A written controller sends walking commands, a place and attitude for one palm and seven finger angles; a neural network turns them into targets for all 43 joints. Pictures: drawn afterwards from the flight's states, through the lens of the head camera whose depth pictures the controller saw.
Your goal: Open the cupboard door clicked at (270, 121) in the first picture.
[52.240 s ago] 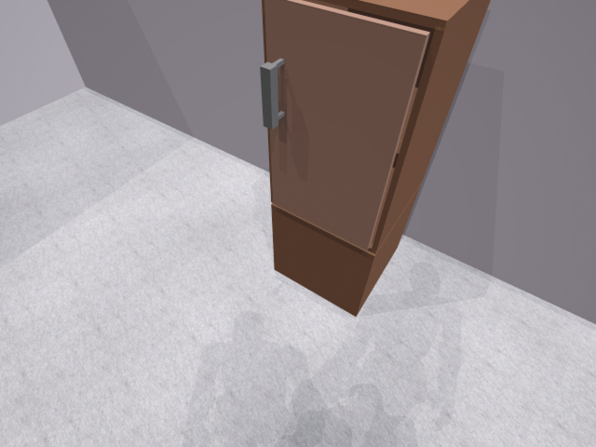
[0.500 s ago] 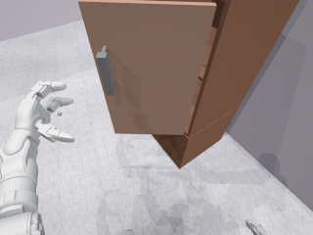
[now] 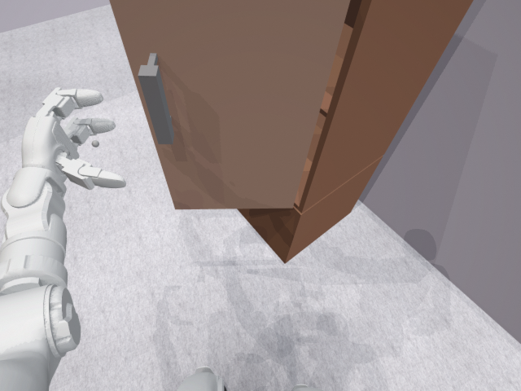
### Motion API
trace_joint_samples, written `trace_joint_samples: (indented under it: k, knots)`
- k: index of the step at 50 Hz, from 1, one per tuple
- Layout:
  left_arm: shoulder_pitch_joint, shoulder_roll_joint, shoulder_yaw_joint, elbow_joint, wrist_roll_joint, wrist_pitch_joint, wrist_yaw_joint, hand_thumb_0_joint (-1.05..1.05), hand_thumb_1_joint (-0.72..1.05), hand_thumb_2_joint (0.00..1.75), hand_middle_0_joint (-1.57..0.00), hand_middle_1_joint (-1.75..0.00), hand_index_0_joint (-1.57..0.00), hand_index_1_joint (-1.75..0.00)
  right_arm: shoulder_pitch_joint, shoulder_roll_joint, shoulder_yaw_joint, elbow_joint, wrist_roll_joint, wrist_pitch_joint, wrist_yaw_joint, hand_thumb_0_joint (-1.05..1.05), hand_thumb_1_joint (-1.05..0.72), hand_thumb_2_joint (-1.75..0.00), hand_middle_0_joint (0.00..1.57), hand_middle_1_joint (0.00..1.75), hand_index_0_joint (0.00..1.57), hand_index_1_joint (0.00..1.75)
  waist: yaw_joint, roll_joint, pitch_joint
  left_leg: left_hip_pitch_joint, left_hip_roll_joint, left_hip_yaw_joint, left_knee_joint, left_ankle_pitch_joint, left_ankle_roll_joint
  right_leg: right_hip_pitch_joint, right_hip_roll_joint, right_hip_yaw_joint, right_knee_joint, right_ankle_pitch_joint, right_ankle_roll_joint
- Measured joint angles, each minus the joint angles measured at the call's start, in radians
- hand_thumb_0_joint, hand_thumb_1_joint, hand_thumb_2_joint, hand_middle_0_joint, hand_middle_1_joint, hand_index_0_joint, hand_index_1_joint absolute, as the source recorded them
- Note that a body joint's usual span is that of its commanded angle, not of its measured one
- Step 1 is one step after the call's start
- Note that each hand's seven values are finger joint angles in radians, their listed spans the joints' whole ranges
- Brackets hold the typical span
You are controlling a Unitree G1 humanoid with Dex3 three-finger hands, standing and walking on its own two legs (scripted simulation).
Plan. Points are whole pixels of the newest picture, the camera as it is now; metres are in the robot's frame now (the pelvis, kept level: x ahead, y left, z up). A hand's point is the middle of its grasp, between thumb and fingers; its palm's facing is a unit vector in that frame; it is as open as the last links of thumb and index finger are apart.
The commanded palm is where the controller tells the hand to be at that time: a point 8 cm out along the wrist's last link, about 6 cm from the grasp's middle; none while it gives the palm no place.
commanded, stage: move the hooked fingers beside the handle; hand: left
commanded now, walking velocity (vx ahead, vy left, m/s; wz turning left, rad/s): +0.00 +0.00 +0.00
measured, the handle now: (160, 100) +0.57 +0.17 +0.09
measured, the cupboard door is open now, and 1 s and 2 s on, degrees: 54 54 54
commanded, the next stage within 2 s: slide the fingers in behind the handle in 1.20 s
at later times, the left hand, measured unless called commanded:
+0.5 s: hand (115, 109) +0.53 +0.23 +0.11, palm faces +0.04 -1.00 +0.00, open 14.0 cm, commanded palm +0.50 +0.28 +0.10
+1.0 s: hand (113, 120) +0.51 +0.23 +0.10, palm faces +0.03 -1.00 +0.02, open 14.0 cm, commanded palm +0.49 +0.28 +0.09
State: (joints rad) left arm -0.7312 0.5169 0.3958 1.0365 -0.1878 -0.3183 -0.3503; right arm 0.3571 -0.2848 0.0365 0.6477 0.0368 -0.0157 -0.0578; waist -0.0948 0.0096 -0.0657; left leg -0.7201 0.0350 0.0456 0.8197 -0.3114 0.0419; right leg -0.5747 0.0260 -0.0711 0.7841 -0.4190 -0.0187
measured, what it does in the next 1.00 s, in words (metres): stands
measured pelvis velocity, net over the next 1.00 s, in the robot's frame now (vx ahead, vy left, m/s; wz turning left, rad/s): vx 0.02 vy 0.00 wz -0.01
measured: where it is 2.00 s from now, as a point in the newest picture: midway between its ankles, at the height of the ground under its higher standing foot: outside the picture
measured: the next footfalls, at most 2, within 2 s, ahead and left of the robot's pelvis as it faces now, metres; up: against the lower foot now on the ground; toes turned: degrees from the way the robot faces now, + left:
none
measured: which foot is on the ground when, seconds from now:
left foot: down 0.00-1.00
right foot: down 0.00-1.00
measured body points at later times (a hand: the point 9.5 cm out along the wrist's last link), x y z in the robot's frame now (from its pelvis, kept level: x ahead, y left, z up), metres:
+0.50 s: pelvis +0.02 +0.00 -0.01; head +0.13 +0.02 +0.42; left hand +0.52 +0.29 +0.11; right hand -0.02 -0.28 -0.11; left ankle +0.05 +0.09 -0.70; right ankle -0.02 -0.11 -0.70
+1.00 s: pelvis +0.02 +0.00 -0.01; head +0.11 +0.02 +0.43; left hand +0.50 +0.28 +0.10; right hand +0.05 -0.28 -0.12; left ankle +0.05 +0.09 -0.70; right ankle -0.02 -0.11 -0.70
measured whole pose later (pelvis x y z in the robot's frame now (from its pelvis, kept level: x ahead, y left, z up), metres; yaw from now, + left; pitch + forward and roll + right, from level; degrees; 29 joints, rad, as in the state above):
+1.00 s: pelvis +0.02 +0.00 -0.01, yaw -1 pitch +17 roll -3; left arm -0.89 0.58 0.41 1.18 -0.14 -0.31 -0.34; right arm 0.36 -0.29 0.03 0.61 0.02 0.08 -0.03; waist -0.14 0.02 -0.10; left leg -0.83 0.05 0.03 0.89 -0.37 0.04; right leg -0.67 0.04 -0.07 0.83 -0.46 -0.02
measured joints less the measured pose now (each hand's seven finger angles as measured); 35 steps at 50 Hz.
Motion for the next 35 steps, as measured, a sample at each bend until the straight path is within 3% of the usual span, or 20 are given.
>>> trace_joint_samples:
  k: [21,26,35]
  knots:
    - [-0.227,0.153,0.068,0.218,0.077,0.012,0.012,-0.01,-0.5,0.3,-0.3,-1.2,-0.3,-1.2,0.073,-0.009,0.002,0.002,-0.019,0.066,0.013,0.0,-0.9,-0.9,0.21,0.3,0.2,0.3,-0.084,0.005,-0.015,-0.133,0.026,0.003,0.067,-0.038,-0.003,-0.129,0.023,0.008,0.046,-0.021,-0.003]
    - [-0.207,0.155,0.078,0.19,0.078,0.011,0.005,-0.01,-0.5,0.3,-0.29,-1.2,-0.3,-1.2,0.094,-0.007,-0.004,-0.01,-0.025,0.084,0.021,0.0,-0.9,-0.9,0.21,0.3,0.2,0.3,-0.081,0.012,-0.024,-0.141,0.031,0.009,0.069,-0.047,-0.004,-0.138,0.027,0.016,0.042,-0.024,-0.003]
    - [-0.104,0.103,0.089,0.113,0.053,0.016,-0.006,-0.01,-0.5,0.3,-0.29,-1.2,-0.3,-1.2,0.09,0.005,-0.008,-0.029,-0.02,0.113,0.035,0.0,-0.9,-0.9,0.21,0.3,0.2,0.3,-0.057,0.011,-0.043,-0.102,0.031,0.015,0.058,-0.062,-0.004,-0.098,0.029,0.023,0.023,-0.032,-0.002]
